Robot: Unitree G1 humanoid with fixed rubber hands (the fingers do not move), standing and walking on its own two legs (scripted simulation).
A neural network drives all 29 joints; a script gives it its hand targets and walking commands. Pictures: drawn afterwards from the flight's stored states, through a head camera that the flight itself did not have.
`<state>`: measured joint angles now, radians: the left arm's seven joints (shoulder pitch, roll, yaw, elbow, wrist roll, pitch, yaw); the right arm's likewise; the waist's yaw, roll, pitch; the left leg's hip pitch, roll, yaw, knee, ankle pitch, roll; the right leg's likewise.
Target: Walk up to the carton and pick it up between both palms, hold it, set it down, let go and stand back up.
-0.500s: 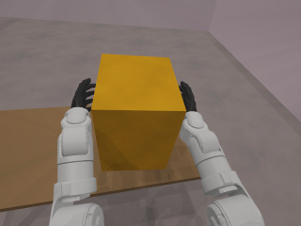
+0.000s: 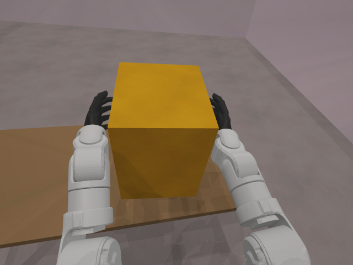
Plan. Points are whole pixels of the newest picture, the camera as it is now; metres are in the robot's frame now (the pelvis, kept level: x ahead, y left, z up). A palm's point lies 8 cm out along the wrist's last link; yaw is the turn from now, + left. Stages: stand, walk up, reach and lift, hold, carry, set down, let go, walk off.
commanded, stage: hold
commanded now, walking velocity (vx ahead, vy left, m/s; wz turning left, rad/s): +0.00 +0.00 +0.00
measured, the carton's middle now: (159, 133) +0.38 +0.02 +0.15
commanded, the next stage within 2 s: none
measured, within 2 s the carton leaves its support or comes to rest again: neither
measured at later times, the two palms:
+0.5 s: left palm (97, 127) +0.36 +0.15 +0.18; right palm (221, 128) +0.36 -0.12 +0.18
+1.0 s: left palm (96, 127) +0.35 +0.15 +0.19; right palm (222, 128) +0.35 -0.12 +0.18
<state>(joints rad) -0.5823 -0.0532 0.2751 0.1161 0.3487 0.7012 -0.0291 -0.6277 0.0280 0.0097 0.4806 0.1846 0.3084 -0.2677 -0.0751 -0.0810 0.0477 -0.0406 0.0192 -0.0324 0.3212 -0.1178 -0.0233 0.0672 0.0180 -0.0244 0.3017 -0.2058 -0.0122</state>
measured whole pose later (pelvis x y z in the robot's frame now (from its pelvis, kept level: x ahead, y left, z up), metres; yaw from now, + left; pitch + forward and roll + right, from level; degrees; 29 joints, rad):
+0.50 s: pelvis +0.01 +0.00 +0.00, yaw +0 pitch -9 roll +0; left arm -0.56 -0.06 0.27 0.08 0.34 0.71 -0.02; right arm -0.62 0.02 0.03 0.45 0.19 0.32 -0.27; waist -0.08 -0.08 0.05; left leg -0.03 0.02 -0.03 0.31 -0.12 -0.03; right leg 0.08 0.02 -0.03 0.29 -0.21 -0.02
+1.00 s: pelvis +0.00 +0.00 +0.00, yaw +0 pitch -10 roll +0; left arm -0.57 -0.06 0.28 0.09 0.35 0.71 -0.03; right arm -0.62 0.02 0.03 0.46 0.20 0.32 -0.28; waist -0.08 -0.08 0.05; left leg -0.03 0.02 -0.03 0.32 -0.12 -0.03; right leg 0.07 0.02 -0.02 0.30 -0.21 -0.02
